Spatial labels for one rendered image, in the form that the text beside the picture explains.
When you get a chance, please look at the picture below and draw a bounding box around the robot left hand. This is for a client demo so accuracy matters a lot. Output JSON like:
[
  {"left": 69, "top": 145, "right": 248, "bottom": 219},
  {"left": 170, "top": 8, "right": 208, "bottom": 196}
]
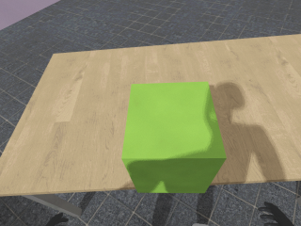
[{"left": 45, "top": 213, "right": 68, "bottom": 226}]

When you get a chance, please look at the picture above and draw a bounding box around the carton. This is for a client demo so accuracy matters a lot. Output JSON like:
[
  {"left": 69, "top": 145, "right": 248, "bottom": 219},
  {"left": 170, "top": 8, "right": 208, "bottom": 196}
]
[{"left": 121, "top": 81, "right": 227, "bottom": 194}]

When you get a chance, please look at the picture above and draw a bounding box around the table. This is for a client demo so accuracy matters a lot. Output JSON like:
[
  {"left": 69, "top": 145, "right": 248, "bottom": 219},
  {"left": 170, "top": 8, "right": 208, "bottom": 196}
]
[{"left": 0, "top": 34, "right": 301, "bottom": 218}]

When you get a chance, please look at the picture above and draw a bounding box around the robot right hand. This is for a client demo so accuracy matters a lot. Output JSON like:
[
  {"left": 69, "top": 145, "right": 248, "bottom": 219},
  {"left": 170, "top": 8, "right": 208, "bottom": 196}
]
[{"left": 258, "top": 202, "right": 294, "bottom": 226}]

